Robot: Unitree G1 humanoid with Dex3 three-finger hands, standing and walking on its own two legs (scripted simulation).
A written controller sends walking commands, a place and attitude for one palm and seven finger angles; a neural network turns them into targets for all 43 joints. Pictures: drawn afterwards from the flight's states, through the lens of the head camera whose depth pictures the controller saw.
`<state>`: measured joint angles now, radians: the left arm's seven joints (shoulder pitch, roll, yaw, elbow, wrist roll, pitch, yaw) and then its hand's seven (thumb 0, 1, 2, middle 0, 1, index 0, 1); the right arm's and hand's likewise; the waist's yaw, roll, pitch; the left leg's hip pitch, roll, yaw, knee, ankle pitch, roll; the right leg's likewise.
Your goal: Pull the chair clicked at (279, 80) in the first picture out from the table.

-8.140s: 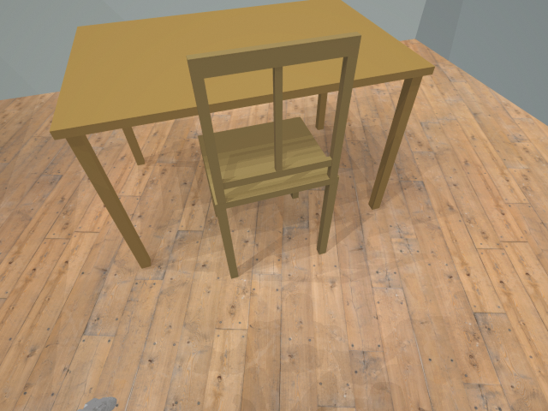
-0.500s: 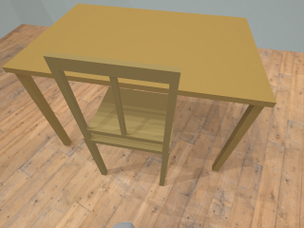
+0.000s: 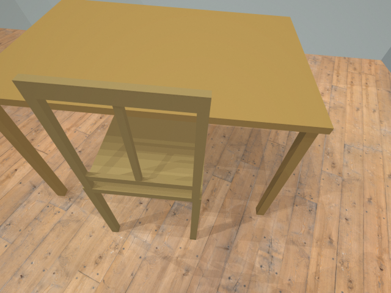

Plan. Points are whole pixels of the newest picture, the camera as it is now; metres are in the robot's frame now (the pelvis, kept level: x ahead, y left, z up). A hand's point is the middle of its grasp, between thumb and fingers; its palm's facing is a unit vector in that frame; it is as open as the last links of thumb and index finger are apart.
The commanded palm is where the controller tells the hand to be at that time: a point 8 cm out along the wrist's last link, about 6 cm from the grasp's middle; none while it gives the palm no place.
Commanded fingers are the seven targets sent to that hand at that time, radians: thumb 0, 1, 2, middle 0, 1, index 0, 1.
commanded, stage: come to a stop and stand still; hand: left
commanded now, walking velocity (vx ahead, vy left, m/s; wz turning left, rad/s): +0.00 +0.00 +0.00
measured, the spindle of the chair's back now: (130, 148) +0.48 +0.21 -0.06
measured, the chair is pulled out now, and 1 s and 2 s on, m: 0.00 0.00 0.00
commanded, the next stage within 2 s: look again from close up in 1.28 s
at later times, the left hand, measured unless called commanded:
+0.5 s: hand out of the picture +0.02 +0.14 -0.17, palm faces +0.06 -0.98 -0.20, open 7.2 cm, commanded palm none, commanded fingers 0.00 0.90 0.90 -0.20 -0.30 -0.20 -0.30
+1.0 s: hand out of the picture -0.07 +0.14 -0.18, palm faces +0.05 -0.99 -0.16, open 7.3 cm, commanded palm none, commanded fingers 0.00 0.90 0.90 -0.20 -0.30 -0.20 -0.30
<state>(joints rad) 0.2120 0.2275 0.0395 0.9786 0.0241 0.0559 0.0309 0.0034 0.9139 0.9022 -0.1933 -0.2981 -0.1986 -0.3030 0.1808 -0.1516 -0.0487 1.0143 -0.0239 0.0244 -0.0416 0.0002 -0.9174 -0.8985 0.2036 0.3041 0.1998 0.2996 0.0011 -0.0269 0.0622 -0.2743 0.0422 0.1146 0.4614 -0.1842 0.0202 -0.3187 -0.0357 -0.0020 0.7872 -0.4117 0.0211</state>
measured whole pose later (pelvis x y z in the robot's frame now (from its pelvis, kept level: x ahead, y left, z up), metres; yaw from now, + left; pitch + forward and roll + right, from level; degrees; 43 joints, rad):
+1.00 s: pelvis -0.05 -0.02 +0.00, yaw +1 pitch -2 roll -1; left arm 0.36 0.13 0.00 1.09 0.02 -0.02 0.04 0.01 0.91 0.90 -0.20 -0.30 -0.20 -0.30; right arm 0.28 -0.13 -0.01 1.14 -0.01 0.01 -0.01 0.01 -0.91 -0.90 0.20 0.30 0.20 0.30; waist -0.01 -0.01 0.03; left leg -0.25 -0.02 0.06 0.44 -0.16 0.06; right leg -0.19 -0.01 -0.03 0.45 -0.22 0.00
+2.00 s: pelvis -0.04 -0.02 +0.00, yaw +0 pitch -1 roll +0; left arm 0.36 0.10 0.01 1.10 0.02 -0.03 0.04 0.00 0.91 0.90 -0.19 -0.30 -0.20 -0.30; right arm 0.29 -0.12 -0.02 1.15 -0.01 -0.01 -0.02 0.01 -0.91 -0.90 0.20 0.30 0.20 0.30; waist -0.01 0.00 0.02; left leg -0.24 -0.03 0.08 0.41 -0.16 0.06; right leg -0.20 -0.01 -0.01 0.44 -0.22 0.00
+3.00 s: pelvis +0.03 +0.02 +0.00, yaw +0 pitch +0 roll -1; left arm 0.19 0.15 0.05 1.03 0.02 0.04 0.05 0.00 0.92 0.90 -0.19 -0.30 -0.20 -0.30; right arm 0.30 -0.07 -0.01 1.13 -0.02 -0.02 -0.06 0.01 -0.91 -0.90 0.20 0.30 0.20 0.30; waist -0.03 -0.01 0.06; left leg -0.15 -0.07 0.11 0.40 -0.26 0.11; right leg -0.36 -0.03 0.02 0.85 -0.37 0.02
